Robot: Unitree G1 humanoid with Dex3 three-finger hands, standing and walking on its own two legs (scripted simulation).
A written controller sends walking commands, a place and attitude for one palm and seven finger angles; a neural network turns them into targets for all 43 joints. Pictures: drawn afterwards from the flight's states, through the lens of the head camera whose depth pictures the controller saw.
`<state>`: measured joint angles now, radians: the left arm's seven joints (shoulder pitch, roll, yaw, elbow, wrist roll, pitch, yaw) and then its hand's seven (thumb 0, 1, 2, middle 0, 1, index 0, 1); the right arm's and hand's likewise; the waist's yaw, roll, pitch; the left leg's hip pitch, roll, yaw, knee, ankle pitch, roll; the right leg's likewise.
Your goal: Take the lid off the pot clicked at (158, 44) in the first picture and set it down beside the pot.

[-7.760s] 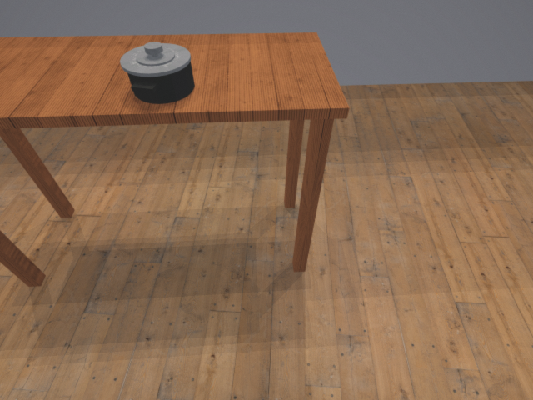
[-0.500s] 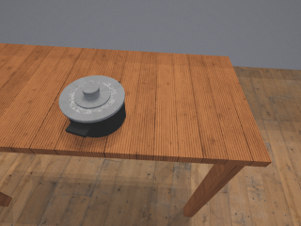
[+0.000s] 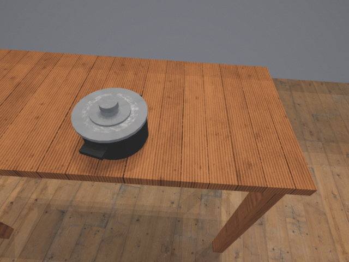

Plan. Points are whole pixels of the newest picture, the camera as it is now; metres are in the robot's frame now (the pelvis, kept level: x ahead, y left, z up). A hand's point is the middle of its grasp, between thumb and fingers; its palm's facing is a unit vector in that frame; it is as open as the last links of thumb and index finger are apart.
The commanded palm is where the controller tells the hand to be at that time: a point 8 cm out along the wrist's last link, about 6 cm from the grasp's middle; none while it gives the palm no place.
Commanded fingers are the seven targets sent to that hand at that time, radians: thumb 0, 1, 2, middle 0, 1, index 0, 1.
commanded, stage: shuffle to correct the standing spot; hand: left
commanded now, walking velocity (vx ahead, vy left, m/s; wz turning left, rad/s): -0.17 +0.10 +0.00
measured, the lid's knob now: (108, 104) +0.39 +0.18 +0.16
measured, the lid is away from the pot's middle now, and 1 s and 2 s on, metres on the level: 0.00 0.00 0.00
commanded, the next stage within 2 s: come to a stop and stand still in 0.28 s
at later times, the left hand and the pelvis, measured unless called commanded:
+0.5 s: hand out of the picture -0.02 +0.25 -0.18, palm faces +0.04 -0.96 -0.26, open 7.4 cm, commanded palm none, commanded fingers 0.00 0.90 0.90 -0.20 -0.30 -0.20 -0.30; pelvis -0.07 +0.04 -0.01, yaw +0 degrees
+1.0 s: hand out of the picture -0.05 +0.23 -0.17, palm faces -0.02 -0.98 -0.21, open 7.3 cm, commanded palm none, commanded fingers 0.00 0.90 0.90 -0.20 -0.30 -0.20 -0.30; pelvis -0.09 +0.05 -0.01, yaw +1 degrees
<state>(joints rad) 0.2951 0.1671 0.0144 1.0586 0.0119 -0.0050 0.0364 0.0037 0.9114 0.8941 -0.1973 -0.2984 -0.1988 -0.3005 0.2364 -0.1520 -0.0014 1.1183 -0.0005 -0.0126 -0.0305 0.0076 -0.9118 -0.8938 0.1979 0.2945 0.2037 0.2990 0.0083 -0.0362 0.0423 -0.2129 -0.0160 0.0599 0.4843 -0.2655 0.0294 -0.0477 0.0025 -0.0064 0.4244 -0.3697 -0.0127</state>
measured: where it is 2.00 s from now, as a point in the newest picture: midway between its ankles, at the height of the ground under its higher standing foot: outside the picture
